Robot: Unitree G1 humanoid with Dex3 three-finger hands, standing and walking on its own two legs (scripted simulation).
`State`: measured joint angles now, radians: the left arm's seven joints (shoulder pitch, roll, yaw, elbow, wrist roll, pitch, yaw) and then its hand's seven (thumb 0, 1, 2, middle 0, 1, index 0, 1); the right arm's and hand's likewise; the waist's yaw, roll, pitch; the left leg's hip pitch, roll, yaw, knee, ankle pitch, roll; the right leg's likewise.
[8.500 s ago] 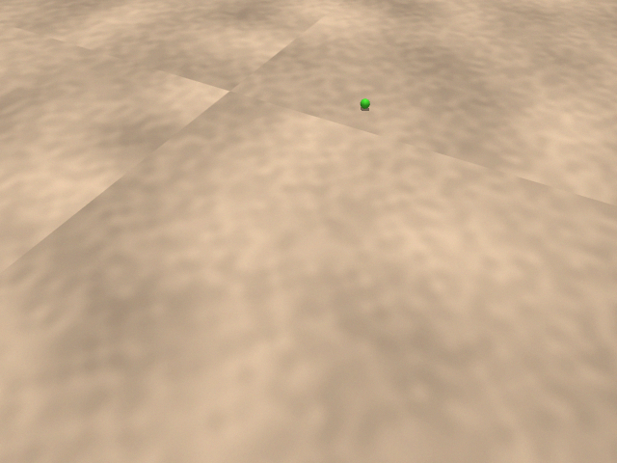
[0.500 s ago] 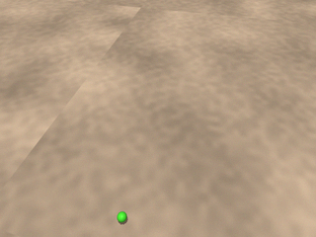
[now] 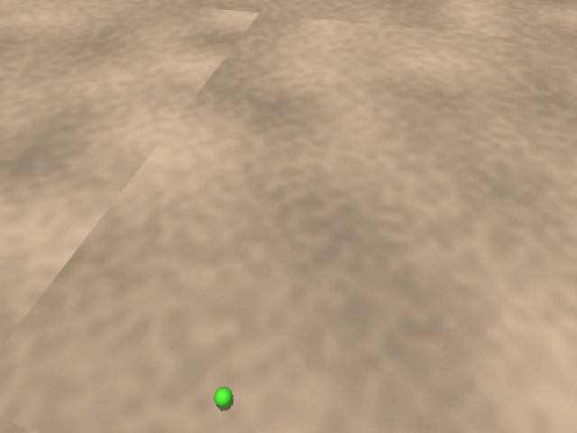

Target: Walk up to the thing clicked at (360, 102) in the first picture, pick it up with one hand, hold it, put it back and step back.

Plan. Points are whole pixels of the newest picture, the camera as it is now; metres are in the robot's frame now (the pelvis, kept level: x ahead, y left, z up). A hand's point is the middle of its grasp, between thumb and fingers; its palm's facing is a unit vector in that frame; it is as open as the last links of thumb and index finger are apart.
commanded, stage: stand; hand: left
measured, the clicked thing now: (223, 396) +0.36 +0.23 -0.76
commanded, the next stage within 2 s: walk up in 0.60 s
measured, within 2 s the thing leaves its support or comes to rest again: neither
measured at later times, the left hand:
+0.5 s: hand out of the picture +0.07 +0.26 -0.16, palm faces -0.03 -0.94 -0.34, open 7.3 cm
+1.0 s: hand out of the picture +0.06 +0.31 -0.19, palm faces -0.04 -0.92 -0.38, open 7.3 cm
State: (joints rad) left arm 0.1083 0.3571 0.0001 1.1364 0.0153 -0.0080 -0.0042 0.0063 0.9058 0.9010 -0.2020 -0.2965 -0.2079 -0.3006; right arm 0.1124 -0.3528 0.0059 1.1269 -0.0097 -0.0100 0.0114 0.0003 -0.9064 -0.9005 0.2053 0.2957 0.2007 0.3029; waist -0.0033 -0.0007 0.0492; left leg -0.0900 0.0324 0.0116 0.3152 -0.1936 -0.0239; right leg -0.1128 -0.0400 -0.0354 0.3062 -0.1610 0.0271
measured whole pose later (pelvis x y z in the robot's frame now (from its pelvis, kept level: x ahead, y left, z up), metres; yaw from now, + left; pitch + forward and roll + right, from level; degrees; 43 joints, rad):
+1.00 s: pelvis -0.08 +0.04 -0.04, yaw +1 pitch -2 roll +1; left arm 0.02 0.43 0.04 0.90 0.03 0.06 0.01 0.01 0.90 0.90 -0.20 -0.30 -0.21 -0.30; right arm 0.14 -0.40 -0.09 0.94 -0.03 0.04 0.02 0.00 -0.91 -0.90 0.20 0.30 0.20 0.30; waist -0.02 -0.08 0.19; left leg -0.26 -0.03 -0.02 0.69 -0.39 0.01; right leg -0.44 -0.09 0.06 0.77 -0.35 0.00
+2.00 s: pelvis -0.11 +0.00 -0.01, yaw -2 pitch -3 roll +0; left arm 0.12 0.36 0.02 1.06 0.01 0.00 -0.01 0.01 0.91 0.90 -0.20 -0.30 -0.21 -0.30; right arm 0.14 -0.36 0.00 1.02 -0.01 -0.03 0.00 0.00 -0.91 -0.90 0.21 0.30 0.20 0.30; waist 0.01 0.00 0.06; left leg -0.14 0.03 -0.03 0.41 -0.22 -0.03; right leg -0.09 0.03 0.01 0.39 -0.24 -0.02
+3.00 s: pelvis -0.11 +0.01 +0.00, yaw -2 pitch -2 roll +0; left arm 0.09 0.35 0.00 1.14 0.01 -0.01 0.00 0.01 0.91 0.90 -0.20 -0.30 -0.21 -0.30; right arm 0.10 -0.35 0.01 1.12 -0.01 -0.01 0.01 0.00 -0.91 -0.90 0.21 0.30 0.20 0.30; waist 0.00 0.00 0.07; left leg -0.11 0.01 -0.02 0.32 -0.17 -0.01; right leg -0.07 0.01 0.02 0.29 -0.19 0.00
